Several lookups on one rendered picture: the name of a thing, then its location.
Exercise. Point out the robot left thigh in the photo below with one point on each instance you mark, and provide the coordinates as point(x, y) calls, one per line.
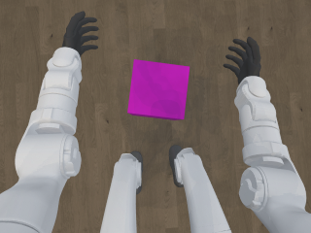
point(120, 210)

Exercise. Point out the robot left forearm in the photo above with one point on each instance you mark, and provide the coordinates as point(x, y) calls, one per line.
point(58, 98)

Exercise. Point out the robot left upper arm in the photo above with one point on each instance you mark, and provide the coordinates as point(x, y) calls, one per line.
point(44, 164)

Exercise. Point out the robot right shin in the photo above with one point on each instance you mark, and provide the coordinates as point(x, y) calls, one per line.
point(188, 150)

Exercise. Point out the left robot hand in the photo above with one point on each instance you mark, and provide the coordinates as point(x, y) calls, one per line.
point(74, 39)

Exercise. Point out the robot right forearm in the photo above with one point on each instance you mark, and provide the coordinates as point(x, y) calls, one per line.
point(259, 127)

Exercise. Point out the carton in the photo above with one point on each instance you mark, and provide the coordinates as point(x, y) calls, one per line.
point(158, 90)

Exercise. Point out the right robot hand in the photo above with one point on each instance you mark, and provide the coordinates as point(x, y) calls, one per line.
point(249, 65)

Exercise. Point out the robot right upper arm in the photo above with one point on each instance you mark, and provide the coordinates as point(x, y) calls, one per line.
point(277, 197)

